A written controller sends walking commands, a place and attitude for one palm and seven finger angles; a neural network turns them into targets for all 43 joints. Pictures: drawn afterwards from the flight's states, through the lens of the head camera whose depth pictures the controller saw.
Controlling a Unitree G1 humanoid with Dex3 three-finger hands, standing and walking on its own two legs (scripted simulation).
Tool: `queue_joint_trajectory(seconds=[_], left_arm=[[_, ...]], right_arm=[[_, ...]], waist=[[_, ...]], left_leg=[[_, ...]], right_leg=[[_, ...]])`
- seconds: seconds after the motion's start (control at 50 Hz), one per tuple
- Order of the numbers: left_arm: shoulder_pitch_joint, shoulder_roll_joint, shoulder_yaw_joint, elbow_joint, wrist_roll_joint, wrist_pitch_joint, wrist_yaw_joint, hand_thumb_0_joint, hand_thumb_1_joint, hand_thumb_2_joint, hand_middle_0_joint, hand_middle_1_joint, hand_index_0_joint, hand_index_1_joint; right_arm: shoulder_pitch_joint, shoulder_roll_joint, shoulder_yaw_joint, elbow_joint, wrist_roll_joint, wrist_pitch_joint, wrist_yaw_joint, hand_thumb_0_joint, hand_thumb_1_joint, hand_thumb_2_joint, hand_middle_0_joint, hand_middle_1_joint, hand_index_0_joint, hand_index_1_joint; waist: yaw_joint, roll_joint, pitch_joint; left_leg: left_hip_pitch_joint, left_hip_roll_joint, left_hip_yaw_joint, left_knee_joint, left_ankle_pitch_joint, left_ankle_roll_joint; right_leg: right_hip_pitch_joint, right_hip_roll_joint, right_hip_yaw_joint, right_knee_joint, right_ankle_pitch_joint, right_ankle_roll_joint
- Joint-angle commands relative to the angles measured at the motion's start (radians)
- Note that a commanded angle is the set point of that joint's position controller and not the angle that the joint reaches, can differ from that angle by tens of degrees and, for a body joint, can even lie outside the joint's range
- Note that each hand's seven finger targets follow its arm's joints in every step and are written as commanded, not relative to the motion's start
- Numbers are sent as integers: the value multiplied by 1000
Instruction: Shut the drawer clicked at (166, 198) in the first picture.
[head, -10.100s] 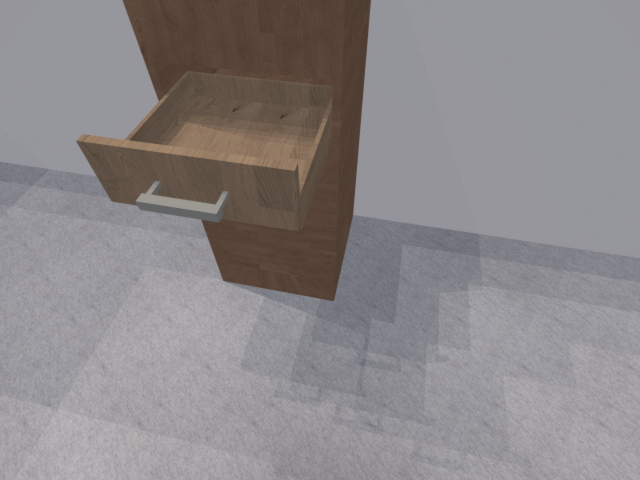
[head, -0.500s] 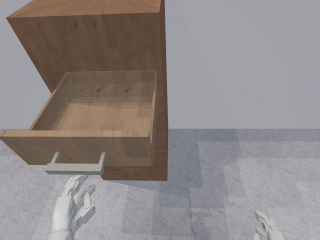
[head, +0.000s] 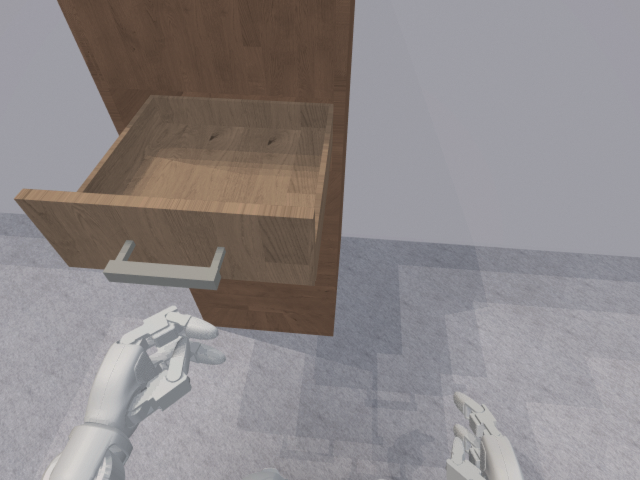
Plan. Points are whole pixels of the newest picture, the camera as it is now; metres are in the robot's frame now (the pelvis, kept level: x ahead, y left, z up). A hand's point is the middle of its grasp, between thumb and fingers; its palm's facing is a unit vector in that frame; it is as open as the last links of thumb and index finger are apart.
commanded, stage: raise the hand and make a fist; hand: left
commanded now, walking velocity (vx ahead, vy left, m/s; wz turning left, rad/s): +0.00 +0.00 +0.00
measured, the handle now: (168, 262) +0.38 +0.23 +0.06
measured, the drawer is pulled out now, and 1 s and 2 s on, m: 0.28 0.28 0.28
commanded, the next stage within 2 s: bring the fist close to the handle in 1.14 s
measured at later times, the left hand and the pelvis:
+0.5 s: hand (131, 365) +0.21 +0.19 +0.13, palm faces +0.00 -1.00 -0.09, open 3.1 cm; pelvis +0.04 +0.03 +0.02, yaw +0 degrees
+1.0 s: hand (114, 363) +0.20 +0.19 +0.15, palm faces -0.02 -1.00 -0.10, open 3.3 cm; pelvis +0.03 +0.02 +0.03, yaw +0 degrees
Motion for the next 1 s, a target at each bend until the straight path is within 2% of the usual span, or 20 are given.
queue_joint_trajectory(seconds=[0.0,0.06,0.08,0.14,0.22,0.28,0.3,0.32,0.34,0.38,0.4,0.48,0.5,0.58,0.66,0.72,0.8,0.82,0.88,0.98], left_arm=[[87,96,151,-261,-16,-80,89,0,900,900,-980,-1145,-980,-1145],[164,90,113,-313,15,-109,77,0,900,900,-1040,-1210,-1040,-1210],[183,77,86,-316,24,-113,69,0,900,900,-1060,-1232,-1060,-1232],[170,83,74,-381,7,-128,32,0,900,900,-1120,-1297,-1120,-1297],[181,78,71,-466,-5,-147,34,0,900,900,-1200,-1383,-1200,-1383],[173,92,80,-498,18,-147,66,0,900,900,-1260,-1448,-1260,-1448],[196,59,56,-501,17,-137,69,0,900,900,-1280,-1470,-1280,-1470],[209,77,76,-495,20,-126,72,0,900,900,-1300,-1492,-1300,-1492],[221,57,56,-498,20,-112,65,0,900,900,-1320,-1513,-1320,-1513],[244,86,92,-479,28,-77,58,0,900,900,-1360,-1557,-1360,-1557],[253,64,66,-490,26,-57,45,0,900,900,-1380,-1578,-1380,-1578],[240,86,80,-547,19,7,13,0,900,900,-1400,-1600,-1400,-1600],[235,61,52,-562,12,21,6,0,900,900,-1400,-1600,-1400,-1600],[207,111,120,-586,-2,47,12,0,900,900,-1400,-1600,-1400,-1600],[186,102,120,-629,-15,57,8,0,900,900,-1400,-1600,-1400,-1600],[186,119,142,-630,-25,71,-1,0,900,900,-1400,-1600,-1400,-1600],[166,93,124,-542,-39,101,-27,0,900,900,-1400,-1600,-1400,-1600],[158,113,145,-525,-41,105,-30,0,900,900,-1400,-1600,-1400,-1600],[146,129,157,-541,-40,107,-24,0,900,900,-1400,-1600,-1400,-1600],[154,165,210,-570,-34,71,3,0,900,900,-1400,-1600,-1400,-1600]], right_arm=[[-159,-139,-95,-171,1,-80,-1,0,-900,-900,200,300,200,300],[-143,-155,-106,-170,-5,-98,15,0,-900,-900,200,300,200,300],[-150,-159,-107,-169,-9,-103,18,0,-900,-900,200,300,200,300],[-123,-175,-115,-166,-1,-128,17,0,-900,-900,200,300,200,300],[-106,-177,-118,-155,-1,-158,14,0,-900,-900,200,300,200,300],[-110,-180,-115,-143,-3,-157,15,0,-900,-900,200,300,200,300],[-102,-171,-115,-148,-4,-154,17,0,-900,-900,200,300,200,300],[-104,-172,-118,-148,-1,-151,18,0,-900,-900,200,300,200,300],[-113,-170,-114,-155,-1,-147,20,0,-900,-900,200,300,200,300],[-130,-170,-115,-146,1,-134,20,0,-900,-900,200,300,200,300],[-124,-166,-110,-155,4,-126,22,0,-900,-900,200,300,200,300],[-160,-163,-96,-167,12,-120,19,0,-900,-900,200,300,200,300],[-153,-159,-90,-170,13,-118,20,0,-900,-900,200,300,200,300],[-175,-158,-80,-160,16,-122,12,0,-900,-900,200,300,200,300],[-171,-152,-70,-161,18,-130,13,0,-900,-900,200,300,200,300],[-181,-154,-67,-155,23,-144,11,0,-900,-900,200,300,200,300],[-195,-165,-64,-142,30,-156,1,0,-900,-900,200,300,200,300],[-193,-168,-67,-137,32,-159,-2,0,-900,-900,200,300,200,300],[-201,-169,-65,-136,30,-173,-1,0,-900,-900,200,300,200,300],[-189,-164,-71,-127,24,-184,4,0,-900,-900,200,300,200,300]], waist=[[61,-52,-84],[48,-9,-96],[40,-46,-89],[19,-33,-103],[19,-7,-125],[23,20,-116],[27,20,-116],[30,11,-119],[32,17,-112],[42,1,-104],[41,-9,-96],[53,-1,-85],[47,15,-72],[54,-9,-52],[55,32,-58],[57,21,-56],[51,-35,6],[52,-37,9],[62,6,0],[72,19,-36]], left_leg=[[52,-6,-70,-182,81,4],[92,-9,-59,-191,116,9],[93,-9,-65,-191,130,14],[127,-11,-64,-191,118,15],[195,-7,-79,-209,153,15],[234,2,-94,-224,194,11],[245,1,-92,-232,214,9],[249,4,-94,-233,239,6],[255,4,-94,-239,250,5],[265,6,-88,-246,286,6],[269,5,-88,-254,298,5],[306,11,-91,-277,346,0],[318,10,-91,-284,341,-1],[333,12,-103,-314,293,-7],[366,12,-104,-336,291,-15],[373,9,-103,-350,268,-11],[343,4,-101,-363,210,-3],[338,3,-100,-367,188,-2],[345,-3,-95,-368,179,1],[360,-5,-84,-366,208,0]], right_leg=[[132,-51,172,-250,-58,62],[127,-46,141,-223,29,63],[129,-43,135,-220,57,65],[116,-42,136,-236,45,69],[118,-30,96,-217,103,62],[112,-24,73,-200,147,57],[121,-22,68,-198,170,57],[134,-23,64,-197,197,56],[141,-25,61,-200,211,58],[171,-26,65,-215,253,57],[178,-23,61,-218,270,59],[215,-22,55,-236,307,59],[210,-20,53,-245,308,60],[222,-12,49,-272,267,56],[241,-15,45,-290,263,55],[257,-14,49,-313,253,55],[249,-12,57,-343,214,59],[246,-12,62,-352,192,60],[261,-17,74,-361,174,57],[285,-20,78,-364,189,54]])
